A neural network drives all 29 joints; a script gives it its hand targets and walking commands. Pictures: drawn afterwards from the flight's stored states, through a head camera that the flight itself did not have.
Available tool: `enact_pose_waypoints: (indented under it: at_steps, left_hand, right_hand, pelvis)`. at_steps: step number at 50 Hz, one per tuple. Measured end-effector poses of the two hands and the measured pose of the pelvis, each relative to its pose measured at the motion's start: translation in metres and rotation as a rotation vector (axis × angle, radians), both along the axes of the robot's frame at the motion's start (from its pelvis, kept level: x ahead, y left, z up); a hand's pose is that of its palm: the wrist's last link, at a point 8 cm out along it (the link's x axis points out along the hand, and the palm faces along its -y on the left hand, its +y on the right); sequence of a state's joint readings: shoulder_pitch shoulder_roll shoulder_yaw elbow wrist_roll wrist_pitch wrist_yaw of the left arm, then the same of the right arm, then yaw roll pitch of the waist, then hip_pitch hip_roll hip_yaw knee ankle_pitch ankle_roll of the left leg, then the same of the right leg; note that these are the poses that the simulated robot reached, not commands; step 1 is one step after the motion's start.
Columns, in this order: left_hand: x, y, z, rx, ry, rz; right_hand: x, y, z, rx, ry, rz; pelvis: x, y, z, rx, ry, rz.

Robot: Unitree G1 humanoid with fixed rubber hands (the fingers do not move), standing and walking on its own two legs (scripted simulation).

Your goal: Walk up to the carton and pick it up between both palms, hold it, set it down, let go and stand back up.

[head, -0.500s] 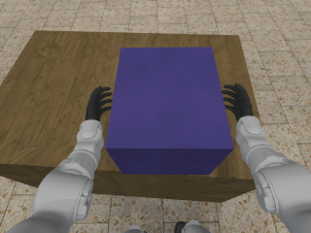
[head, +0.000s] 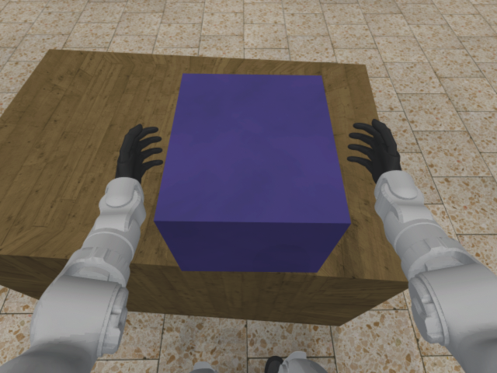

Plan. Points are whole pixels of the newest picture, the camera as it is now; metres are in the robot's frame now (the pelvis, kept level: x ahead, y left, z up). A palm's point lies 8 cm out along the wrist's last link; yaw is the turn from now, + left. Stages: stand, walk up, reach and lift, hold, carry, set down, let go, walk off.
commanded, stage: set down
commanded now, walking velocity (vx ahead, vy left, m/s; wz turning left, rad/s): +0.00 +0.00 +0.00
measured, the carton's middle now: (250, 174) +0.49 +0.00 -0.03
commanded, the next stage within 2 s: none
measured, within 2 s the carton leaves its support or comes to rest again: neither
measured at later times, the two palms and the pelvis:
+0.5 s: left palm (112, 172) +0.43 +0.22 +0.07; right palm (405, 169) +0.42 -0.24 +0.07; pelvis +0.00 +0.00 +0.01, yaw +1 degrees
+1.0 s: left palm (102, 171) +0.43 +0.23 +0.09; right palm (401, 163) +0.42 -0.23 +0.09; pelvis +0.01 +0.00 +0.04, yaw +1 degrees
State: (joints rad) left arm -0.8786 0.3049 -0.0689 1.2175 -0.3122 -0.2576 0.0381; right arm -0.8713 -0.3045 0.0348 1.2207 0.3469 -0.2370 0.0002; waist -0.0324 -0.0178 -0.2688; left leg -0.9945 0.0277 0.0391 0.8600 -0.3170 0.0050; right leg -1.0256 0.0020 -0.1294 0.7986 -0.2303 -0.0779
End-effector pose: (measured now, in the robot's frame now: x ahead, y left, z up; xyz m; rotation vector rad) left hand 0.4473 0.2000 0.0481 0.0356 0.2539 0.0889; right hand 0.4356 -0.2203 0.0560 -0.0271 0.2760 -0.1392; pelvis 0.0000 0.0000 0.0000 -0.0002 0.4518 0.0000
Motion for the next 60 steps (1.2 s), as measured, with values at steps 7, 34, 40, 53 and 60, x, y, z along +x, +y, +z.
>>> enact_pose_waypoints:
  at_steps: [7, 34, 40, 53, 60]
  left_hand:
    - [-0.003, 0.013, 0.008, 0.017, 0.013, 0.017]
    - [-0.025, 0.025, 0.026, 0.031, 0.042, 0.003]
    - [-0.022, 0.03, 0.027, 0.033, 0.042, 0.027]
    - [-0.022, 0.031, 0.038, 0.04, 0.047, 0.015]
    - [-0.009, 0.037, 0.045, 0.038, 0.043, 0.041]
  right_hand:
    - [-0.001, -0.004, 0.009, 0.0, 0.021, -0.006]
    - [-0.023, -0.021, 0.021, 0.017, 0.027, -0.017]
    - [-0.018, -0.013, 0.019, 0.025, 0.039, -0.014]
    - [-0.015, -0.016, 0.03, 0.02, 0.01, -0.015]
    - [-0.006, -0.026, 0.04, 0.017, 0.019, -0.023]
  pelvis:
    - [-0.004, -0.001, 0.0, 0.002, -0.018, 0.011]
    - [0.002, 0.002, 0.023, 0.008, -0.124, 0.011]
    - [0.005, 0.003, 0.024, 0.008, -0.126, 0.019]
    - [0.018, 0.005, 0.039, 0.002, -0.163, 0.018]
    - [0.024, 0.005, 0.039, 0.005, -0.146, 0.011]
